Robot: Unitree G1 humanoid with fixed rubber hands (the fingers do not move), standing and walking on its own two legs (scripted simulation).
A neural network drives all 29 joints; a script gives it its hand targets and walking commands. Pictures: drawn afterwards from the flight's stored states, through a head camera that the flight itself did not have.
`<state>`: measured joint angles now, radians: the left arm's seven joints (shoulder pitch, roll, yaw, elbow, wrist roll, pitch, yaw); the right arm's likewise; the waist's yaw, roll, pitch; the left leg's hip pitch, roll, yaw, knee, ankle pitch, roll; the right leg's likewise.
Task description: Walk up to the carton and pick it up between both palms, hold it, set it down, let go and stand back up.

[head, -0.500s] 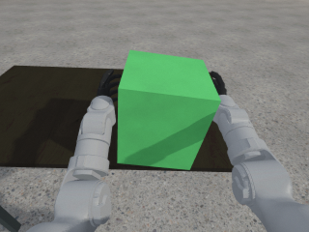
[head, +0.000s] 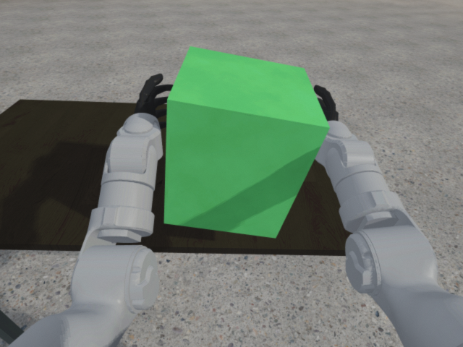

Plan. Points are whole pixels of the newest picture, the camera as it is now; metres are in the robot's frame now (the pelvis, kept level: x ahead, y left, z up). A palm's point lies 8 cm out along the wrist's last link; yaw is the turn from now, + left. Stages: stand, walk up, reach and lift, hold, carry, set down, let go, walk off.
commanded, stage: reach and lift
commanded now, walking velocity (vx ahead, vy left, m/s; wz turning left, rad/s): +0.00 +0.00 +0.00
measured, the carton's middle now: (234, 145) +0.41 +0.01 +0.19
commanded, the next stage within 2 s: hold in 1.28 s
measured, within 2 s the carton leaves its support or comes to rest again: neither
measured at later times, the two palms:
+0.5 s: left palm (139, 96) +0.38 +0.15 +0.30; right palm (335, 115) +0.38 -0.15 +0.27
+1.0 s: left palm (139, 92) +0.39 +0.16 +0.30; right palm (330, 109) +0.40 -0.14 +0.27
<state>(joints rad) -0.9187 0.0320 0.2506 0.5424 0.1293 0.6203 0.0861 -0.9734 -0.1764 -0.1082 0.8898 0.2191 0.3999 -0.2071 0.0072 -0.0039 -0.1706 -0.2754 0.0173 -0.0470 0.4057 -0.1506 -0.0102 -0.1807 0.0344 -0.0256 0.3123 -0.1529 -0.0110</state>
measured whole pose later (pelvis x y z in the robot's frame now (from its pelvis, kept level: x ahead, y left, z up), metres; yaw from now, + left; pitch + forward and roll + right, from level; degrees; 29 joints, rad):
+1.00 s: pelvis +0.01 +0.00 +0.00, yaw +0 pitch +2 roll -2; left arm -1.01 0.10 0.25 0.49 0.18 0.84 0.01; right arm -1.05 -0.18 -0.07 0.85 0.33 0.58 -0.28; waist -0.03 -0.01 -0.23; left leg -0.27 0.02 -0.05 0.41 -0.16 -0.01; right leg -0.17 0.03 -0.03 0.30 -0.16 -0.01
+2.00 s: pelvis +0.00 +0.00 +0.00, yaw +0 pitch +1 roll -2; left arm -1.05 0.12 0.25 0.43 0.17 0.94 0.02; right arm -1.11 -0.20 -0.06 0.82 0.38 0.67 -0.30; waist -0.03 -0.01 -0.25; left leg -0.27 0.02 -0.05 0.41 -0.15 -0.01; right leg -0.17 0.03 -0.03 0.30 -0.15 -0.01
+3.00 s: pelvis +0.00 +0.00 +0.00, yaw +0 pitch +1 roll -2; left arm -1.05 0.12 0.25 0.43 0.17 0.94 0.02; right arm -1.11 -0.20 -0.06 0.81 0.38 0.69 -0.30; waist -0.03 -0.01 -0.25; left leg -0.27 0.02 -0.05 0.41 -0.15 -0.01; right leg -0.17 0.03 -0.03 0.30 -0.15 -0.01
